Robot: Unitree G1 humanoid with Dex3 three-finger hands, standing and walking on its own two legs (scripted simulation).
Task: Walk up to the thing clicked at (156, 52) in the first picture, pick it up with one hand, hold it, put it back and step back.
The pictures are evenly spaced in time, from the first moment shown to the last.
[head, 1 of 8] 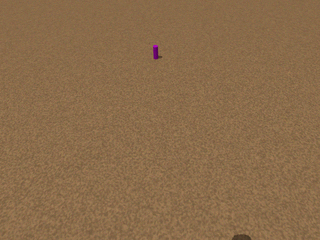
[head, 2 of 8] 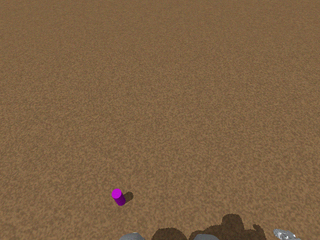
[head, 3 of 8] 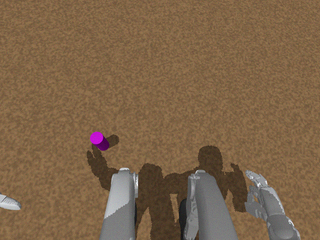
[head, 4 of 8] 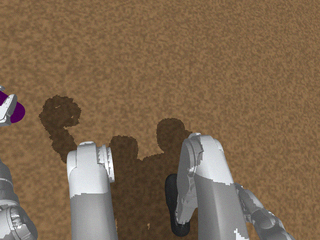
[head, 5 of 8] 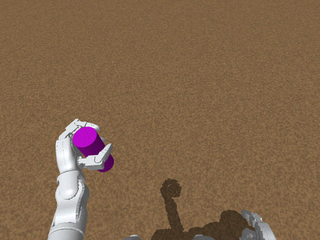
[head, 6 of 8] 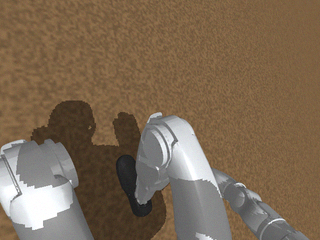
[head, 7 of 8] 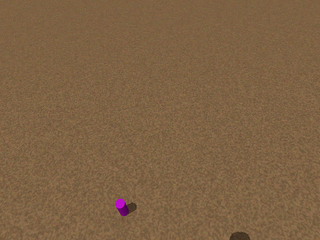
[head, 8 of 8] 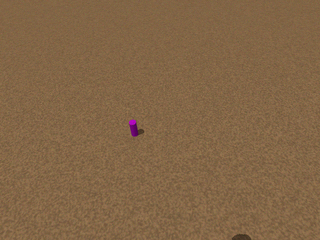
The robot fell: no
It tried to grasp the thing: yes
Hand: left
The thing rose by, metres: 0.69
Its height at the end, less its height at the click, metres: +0.00
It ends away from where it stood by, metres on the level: 0.01
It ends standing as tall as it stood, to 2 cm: yes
